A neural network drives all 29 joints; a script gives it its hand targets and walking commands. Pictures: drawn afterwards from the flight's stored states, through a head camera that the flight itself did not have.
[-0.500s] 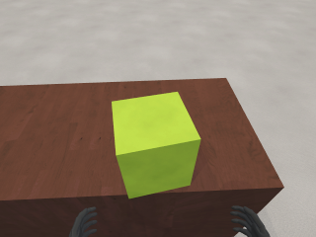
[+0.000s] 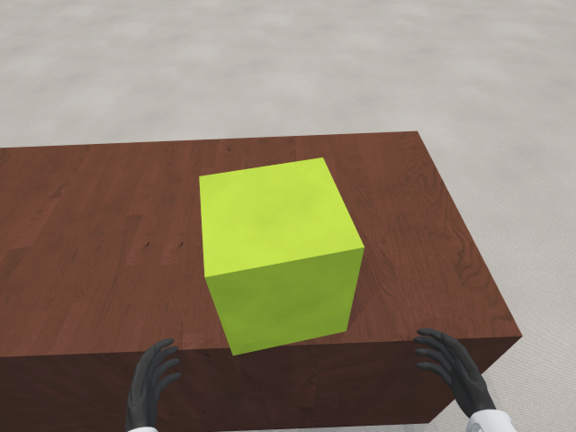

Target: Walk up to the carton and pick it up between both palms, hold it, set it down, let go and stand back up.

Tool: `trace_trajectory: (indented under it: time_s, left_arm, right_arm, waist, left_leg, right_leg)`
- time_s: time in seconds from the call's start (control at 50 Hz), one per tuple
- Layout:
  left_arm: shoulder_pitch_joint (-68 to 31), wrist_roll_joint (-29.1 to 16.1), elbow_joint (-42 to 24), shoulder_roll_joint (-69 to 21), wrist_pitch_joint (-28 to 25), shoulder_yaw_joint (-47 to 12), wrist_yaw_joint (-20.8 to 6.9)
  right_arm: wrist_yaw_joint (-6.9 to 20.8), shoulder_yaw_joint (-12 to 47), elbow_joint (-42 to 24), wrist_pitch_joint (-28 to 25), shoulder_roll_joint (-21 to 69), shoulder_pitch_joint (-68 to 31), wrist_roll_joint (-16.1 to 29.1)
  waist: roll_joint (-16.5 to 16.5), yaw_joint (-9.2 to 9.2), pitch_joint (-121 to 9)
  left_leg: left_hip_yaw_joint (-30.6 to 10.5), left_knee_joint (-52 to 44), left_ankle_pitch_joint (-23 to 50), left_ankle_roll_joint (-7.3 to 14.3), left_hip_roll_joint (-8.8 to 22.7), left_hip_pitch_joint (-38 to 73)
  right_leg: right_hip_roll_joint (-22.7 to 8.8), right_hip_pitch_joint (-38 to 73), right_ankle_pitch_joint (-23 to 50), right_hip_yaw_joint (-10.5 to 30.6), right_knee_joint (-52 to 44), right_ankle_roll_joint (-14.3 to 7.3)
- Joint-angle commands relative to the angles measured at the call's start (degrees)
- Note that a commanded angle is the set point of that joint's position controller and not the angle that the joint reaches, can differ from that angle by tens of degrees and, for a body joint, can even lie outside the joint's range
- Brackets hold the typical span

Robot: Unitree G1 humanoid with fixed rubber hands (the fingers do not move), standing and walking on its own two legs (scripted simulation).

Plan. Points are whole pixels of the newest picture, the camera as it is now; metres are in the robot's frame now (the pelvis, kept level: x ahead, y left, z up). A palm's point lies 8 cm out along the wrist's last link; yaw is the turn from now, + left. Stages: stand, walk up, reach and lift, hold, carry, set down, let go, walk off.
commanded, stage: reach and lift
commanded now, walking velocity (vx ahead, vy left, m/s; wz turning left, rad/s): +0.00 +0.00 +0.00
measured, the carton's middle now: (277, 258) +0.41 +0.06 -0.02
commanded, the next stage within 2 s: none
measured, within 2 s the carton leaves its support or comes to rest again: neither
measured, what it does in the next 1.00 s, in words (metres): stands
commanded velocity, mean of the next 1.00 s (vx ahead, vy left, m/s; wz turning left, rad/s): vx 0.00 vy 0.00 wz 0.00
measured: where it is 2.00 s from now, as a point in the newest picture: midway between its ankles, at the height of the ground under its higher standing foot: outside the picture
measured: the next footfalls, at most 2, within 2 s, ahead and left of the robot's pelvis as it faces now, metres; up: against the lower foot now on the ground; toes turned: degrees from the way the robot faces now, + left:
none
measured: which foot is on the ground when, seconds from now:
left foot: down 0.00-1.00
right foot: down 0.00-1.00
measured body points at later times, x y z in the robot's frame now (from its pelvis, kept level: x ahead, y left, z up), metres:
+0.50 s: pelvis +0.00 +0.01 +0.01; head +0.01 +0.01 +0.46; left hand +0.25 +0.24 +0.01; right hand +0.30 -0.19 +0.01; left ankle +0.01 +0.16 -0.74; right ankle -0.02 -0.12 -0.74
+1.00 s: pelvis -0.01 +0.00 +0.01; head +0.02 +0.01 +0.46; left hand +0.30 +0.25 +0.07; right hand +0.37 -0.17 +0.08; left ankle +0.01 +0.16 -0.74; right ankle -0.02 -0.12 -0.74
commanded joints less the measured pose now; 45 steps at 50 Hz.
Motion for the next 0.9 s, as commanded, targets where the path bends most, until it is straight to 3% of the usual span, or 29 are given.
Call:
trace_trajectory:
  time_s: [0.0,0.1,0.38,0.88]
  left_arm:
    - [-9.7,-0.5,-12.0,6.7,-0.6,2.6,0.4]
    - [-9.9,-0.1,-14.9,6.6,3.3,3.1,0.1]
    - [-15.2,2.4,-26.5,4.8,16.9,5.3,0.3]
    - [-33.9,2.1,-38.5,7.2,38.5,8.9,-0.2]
  right_arm:
    - [-0.7,-2.3,-10.9,-0.7,-6.8,-10.3,0.5]
    - [-1.3,-2.0,-13.3,2.1,-7.2,-11.6,1.0]
    - [-2.9,-4.4,-22.1,12.9,-8.7,-20.1,1.1]
    - [-6.0,-9.2,-30.3,32.6,-11.3,-42.7,0.7]
  waist:
    - [-1.8,0.17,-10.1]
    - [-0.7,0.16,-11.8]
    - [0.0,0.76,-14.1]
    - [-0.2,2.13,-21.7]
  left_leg:
    - [1.7,-1.2,14.2,1.0,-6.2,8.6]
    - [1.5,-2.0,18.2,0.5,-6.1,11.4]
    - [1.3,-5.3,24.5,0.5,-5.5,17.1]
    - [1.6,-7.6,23.0,1.8,-5.6,16.3]
  right_leg:
    - [3.3,-2.9,10.8,2.5,-7.4,-0.6]
    - [3.8,-2.3,14.3,2.3,-8.4,-1.0]
    - [4.6,-1.8,15.7,1.0,-13.1,-1.9]
    - [5.4,-0.8,13.2,0.6,-14.9,-0.4]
